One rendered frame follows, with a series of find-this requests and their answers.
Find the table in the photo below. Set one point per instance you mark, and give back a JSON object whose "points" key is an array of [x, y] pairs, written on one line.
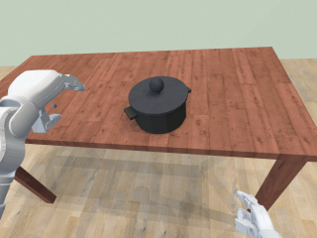
{"points": [[242, 104]]}

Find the robot left forearm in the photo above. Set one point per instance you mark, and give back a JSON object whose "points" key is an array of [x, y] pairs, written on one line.
{"points": [[17, 116]]}

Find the robot right hand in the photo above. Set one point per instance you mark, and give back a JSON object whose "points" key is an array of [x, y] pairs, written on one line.
{"points": [[254, 222]]}

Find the robot left hand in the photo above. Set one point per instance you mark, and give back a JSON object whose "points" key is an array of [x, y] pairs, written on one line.
{"points": [[40, 87]]}

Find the knob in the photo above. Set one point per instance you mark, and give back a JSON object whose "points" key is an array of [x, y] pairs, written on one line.
{"points": [[156, 85]]}

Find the pot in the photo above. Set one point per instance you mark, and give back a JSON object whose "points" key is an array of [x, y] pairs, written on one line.
{"points": [[160, 124]]}

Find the lid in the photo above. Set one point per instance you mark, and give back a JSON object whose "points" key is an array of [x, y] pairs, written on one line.
{"points": [[147, 102]]}

